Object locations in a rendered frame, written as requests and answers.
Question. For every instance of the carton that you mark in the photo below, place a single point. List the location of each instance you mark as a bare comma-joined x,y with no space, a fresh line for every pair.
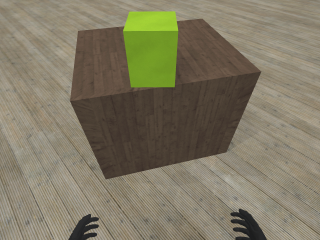
151,41

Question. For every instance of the right robot hand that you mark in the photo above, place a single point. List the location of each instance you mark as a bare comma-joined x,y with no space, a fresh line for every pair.
252,229

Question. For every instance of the left robot hand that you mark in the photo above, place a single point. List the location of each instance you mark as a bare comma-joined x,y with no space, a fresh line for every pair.
81,228

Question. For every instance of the pedestal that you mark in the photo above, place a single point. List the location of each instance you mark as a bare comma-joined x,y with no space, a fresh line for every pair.
135,129

